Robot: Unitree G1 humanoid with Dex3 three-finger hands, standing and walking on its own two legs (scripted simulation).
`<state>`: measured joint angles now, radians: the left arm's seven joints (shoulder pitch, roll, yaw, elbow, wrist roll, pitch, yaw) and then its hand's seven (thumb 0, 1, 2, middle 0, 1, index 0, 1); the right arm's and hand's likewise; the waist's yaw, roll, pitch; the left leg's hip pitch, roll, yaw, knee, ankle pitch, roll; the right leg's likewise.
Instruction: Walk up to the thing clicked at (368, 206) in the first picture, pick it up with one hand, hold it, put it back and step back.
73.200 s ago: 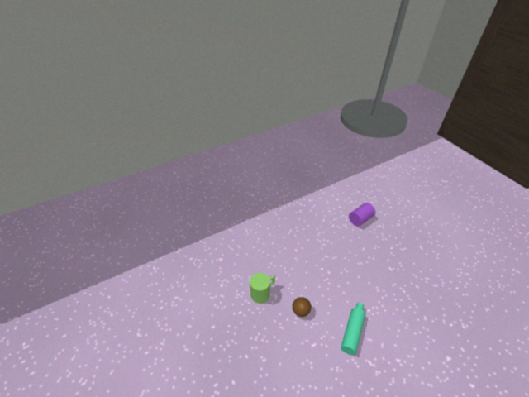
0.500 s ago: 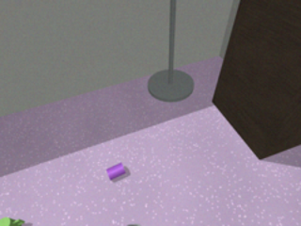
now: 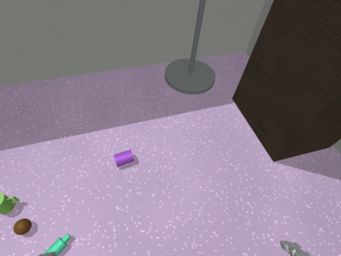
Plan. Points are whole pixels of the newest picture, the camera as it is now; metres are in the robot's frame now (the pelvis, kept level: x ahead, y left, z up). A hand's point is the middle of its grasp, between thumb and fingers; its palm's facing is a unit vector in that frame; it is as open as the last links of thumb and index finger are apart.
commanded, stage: step back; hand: left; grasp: from above
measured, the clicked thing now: (123, 158) +0.77 +0.27 -0.73
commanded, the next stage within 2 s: stand in 1.96 s
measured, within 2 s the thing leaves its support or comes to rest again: neither
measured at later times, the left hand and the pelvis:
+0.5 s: hand out of the picture -0.05 +0.26 -0.14, palm faces +0.06 -0.89 -0.44, open 7.4 cm; pelvis -0.17 -0.02 -0.01, yaw +5 degrees
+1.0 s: hand out of the picture -0.27 +0.23 -0.15, palm faces +0.00 -0.91 -0.41, open 7.4 cm; pelvis -0.30 -0.04 +0.00, yaw -1 degrees
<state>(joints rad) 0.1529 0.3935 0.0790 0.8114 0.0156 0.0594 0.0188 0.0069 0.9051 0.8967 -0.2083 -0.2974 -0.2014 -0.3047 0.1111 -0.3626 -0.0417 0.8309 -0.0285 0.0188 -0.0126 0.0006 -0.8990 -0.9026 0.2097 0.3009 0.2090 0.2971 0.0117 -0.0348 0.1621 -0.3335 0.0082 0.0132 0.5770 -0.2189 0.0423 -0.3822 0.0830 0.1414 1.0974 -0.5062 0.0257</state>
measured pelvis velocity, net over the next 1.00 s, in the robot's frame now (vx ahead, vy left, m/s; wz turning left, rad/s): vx -0.30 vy -0.04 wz -0.03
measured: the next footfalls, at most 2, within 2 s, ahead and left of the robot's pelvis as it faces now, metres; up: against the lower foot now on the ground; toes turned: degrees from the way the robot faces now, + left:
right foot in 0.12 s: -0.04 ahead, -0.15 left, +0.00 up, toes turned +1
left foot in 0.50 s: -0.17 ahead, +0.09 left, +0.00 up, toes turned +2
